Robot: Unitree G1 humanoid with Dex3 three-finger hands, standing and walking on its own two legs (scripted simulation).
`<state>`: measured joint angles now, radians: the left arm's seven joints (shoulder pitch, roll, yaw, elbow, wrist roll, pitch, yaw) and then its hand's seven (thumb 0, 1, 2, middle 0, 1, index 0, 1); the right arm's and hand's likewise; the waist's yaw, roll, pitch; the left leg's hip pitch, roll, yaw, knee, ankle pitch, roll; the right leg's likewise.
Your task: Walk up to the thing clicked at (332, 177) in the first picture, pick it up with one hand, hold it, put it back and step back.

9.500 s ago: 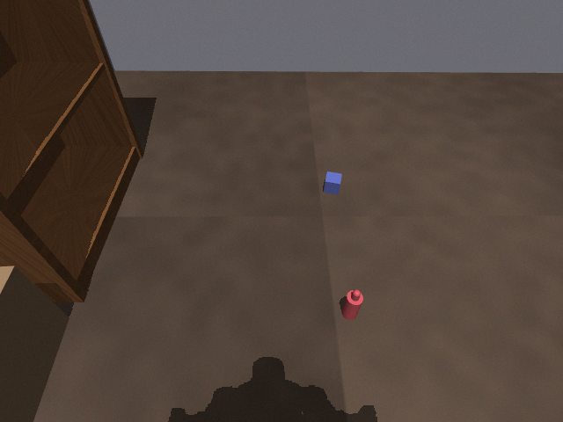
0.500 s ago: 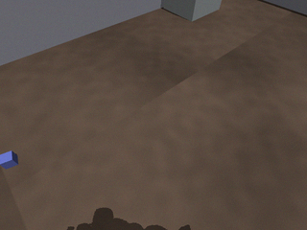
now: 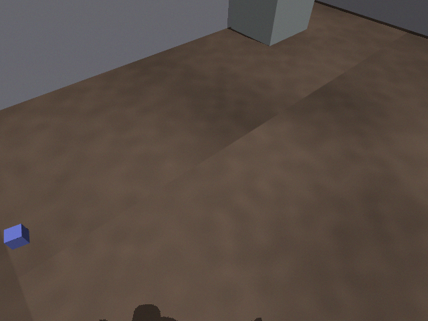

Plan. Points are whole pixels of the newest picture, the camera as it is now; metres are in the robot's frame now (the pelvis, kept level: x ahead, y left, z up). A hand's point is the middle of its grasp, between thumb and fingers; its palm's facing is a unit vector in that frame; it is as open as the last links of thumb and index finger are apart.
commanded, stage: walk up
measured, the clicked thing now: (16, 236) +0.62 +0.95 -0.74
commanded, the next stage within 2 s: stand in 0.16 s
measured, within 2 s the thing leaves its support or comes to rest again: neither
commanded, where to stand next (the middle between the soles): +0.08 -0.01 m, yaw -3 degrees
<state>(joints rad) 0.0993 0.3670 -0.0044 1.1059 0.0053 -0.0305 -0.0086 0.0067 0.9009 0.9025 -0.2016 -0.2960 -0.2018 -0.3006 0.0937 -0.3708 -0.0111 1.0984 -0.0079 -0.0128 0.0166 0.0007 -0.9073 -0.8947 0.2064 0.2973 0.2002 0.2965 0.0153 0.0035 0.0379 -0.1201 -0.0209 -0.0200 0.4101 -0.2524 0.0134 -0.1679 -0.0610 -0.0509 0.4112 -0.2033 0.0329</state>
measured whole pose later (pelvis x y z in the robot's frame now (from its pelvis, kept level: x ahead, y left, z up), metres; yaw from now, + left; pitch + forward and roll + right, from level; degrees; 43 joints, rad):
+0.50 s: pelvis -0.01 -0.01 +0.01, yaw +0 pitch -2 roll +0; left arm 0.06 0.35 0.00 1.15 0.00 -0.01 -0.01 0.01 0.90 0.90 -0.20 -0.30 -0.20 -0.30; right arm 0.07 -0.35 0.00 1.15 -0.01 -0.01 0.01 0.00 -0.91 -0.89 0.21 0.30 0.20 0.30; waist 0.00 0.00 0.06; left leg -0.07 -0.01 -0.02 0.30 -0.19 0.00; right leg -0.13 -0.05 -0.05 0.32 -0.15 0.02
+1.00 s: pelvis -0.01 -0.02 +0.01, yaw +0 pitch -2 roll +0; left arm 0.11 0.35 0.00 1.16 0.01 -0.01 -0.01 0.01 0.90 0.90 -0.20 -0.30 -0.20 -0.30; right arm 0.12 -0.35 0.00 1.17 -0.01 -0.01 0.01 0.00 -0.91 -0.89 0.21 0.30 0.20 0.30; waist 0.01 0.01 0.04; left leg -0.10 0.01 -0.02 0.31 -0.18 -0.02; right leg -0.16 -0.03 -0.06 0.33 -0.14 0.00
